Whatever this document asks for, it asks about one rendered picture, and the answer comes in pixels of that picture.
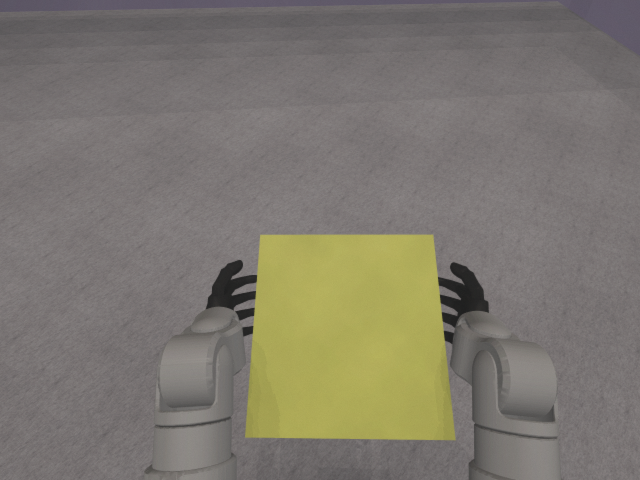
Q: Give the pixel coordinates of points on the robot left hand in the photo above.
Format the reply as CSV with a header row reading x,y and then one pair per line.
x,y
223,288

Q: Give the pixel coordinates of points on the robot right hand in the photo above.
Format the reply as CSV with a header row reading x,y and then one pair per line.
x,y
471,294

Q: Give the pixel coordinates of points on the carton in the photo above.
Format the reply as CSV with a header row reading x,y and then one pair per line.
x,y
348,340

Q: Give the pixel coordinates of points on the robot right forearm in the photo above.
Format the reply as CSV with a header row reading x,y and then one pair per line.
x,y
514,400

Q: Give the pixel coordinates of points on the robot left forearm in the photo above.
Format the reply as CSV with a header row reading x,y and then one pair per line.
x,y
194,400

